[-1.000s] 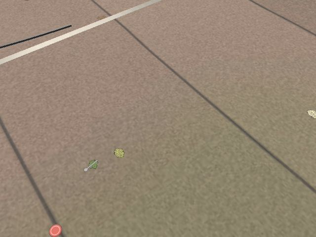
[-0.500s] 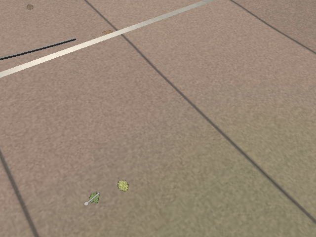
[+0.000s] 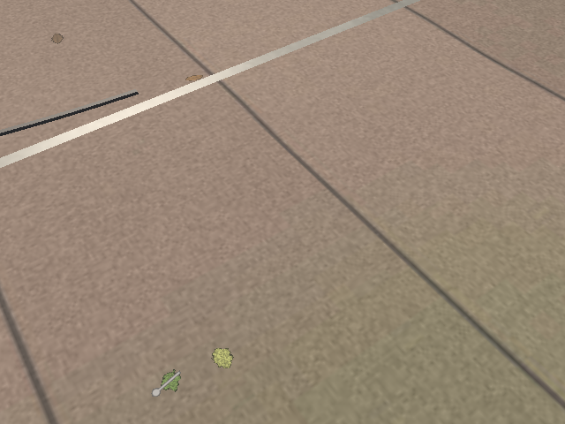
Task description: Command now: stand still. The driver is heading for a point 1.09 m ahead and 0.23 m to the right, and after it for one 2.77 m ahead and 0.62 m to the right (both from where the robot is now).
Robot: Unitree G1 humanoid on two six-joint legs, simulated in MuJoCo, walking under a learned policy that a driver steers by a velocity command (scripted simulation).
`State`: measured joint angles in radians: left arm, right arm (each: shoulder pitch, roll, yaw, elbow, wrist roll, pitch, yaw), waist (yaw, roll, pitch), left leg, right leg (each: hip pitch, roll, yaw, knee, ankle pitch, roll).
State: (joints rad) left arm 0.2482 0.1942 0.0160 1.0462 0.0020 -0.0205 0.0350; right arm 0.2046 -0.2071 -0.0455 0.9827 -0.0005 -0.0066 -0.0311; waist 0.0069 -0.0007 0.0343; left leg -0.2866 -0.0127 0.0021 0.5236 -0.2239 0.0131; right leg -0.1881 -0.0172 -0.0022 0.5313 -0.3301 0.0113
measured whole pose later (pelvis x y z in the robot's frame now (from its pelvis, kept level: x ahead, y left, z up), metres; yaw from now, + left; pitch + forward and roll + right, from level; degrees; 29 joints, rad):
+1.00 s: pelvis +0.39 -0.05 +0.01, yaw +0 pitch +0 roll -1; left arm 0.28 0.23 0.05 1.00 0.01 -0.10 -0.04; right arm 0.19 -0.26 -0.06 0.94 0.02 -0.09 -0.02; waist 0.03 0.04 0.02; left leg -0.62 0.13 -0.04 1.09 -0.21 0.05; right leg -0.18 0.08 -0.08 0.31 -0.14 -0.09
